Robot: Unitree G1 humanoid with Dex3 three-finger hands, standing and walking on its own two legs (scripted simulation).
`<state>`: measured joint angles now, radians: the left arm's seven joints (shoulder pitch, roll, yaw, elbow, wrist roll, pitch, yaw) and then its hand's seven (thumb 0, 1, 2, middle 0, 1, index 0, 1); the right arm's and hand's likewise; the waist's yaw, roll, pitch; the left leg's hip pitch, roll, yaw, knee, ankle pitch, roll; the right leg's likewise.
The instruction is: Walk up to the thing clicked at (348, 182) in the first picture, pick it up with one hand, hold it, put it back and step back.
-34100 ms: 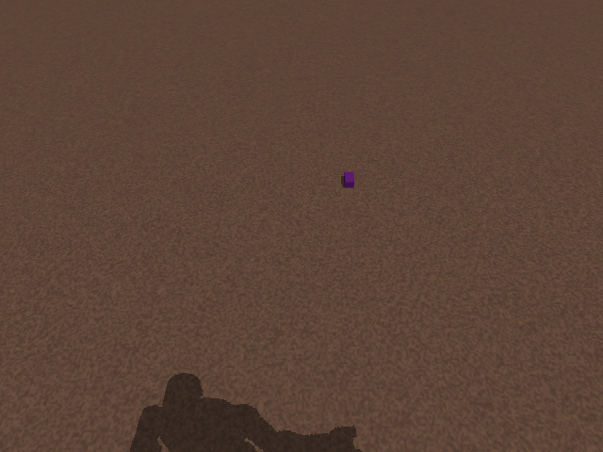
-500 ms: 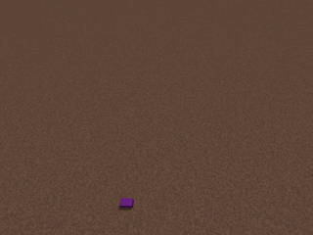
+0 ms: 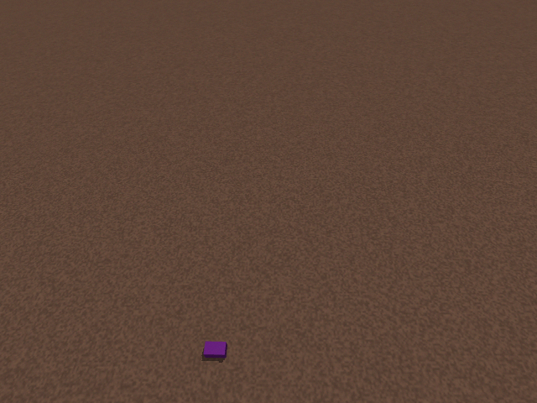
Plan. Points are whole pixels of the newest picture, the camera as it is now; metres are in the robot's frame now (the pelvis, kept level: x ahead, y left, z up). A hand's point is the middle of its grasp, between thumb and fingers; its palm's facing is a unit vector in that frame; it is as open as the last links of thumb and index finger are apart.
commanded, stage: stand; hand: left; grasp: from above
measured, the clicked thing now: (215, 349) +0.44 +0.24 -0.76
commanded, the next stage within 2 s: step back in 0.72 s
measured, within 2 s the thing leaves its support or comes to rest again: neither
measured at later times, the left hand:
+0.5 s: hand out of the picture +0.06 +0.24 -0.16, palm faces +0.01 -0.94 -0.34, open 7.4 cm
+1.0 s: hand out of the picture +0.08 +0.29 -0.17, palm faces -0.02 -0.93 -0.38, open 7.4 cm
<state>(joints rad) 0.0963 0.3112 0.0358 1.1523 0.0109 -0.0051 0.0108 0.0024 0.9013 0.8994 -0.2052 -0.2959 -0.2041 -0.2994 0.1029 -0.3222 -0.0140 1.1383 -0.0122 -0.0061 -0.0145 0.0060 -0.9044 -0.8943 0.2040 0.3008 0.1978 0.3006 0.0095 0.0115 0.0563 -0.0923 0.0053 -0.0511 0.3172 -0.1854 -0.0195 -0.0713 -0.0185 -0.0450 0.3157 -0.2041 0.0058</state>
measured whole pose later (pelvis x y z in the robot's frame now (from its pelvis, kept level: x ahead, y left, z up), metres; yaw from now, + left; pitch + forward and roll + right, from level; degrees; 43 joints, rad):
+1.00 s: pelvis -0.05 +0.03 -0.02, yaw +0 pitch -2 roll +0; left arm 0.04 0.39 0.07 0.95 0.02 0.04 0.01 0.00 0.90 0.90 -0.21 -0.30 -0.21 -0.30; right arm 0.13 -0.40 -0.07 0.94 0.00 0.05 0.01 0.00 -0.91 -0.89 0.20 0.30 0.20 0.30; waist -0.02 -0.02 0.17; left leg -0.30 -0.03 -0.04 0.72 -0.38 0.04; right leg -0.30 -0.07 -0.02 0.60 -0.27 0.02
